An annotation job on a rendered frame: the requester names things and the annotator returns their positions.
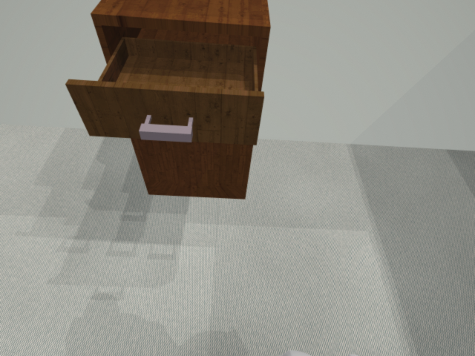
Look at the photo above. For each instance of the drawer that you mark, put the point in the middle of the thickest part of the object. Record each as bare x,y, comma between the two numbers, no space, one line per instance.
215,84

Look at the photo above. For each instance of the cabinet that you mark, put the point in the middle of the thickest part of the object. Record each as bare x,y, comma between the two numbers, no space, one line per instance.
189,169

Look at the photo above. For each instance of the handle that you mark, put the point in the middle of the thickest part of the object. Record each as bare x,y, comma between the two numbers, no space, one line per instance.
172,133

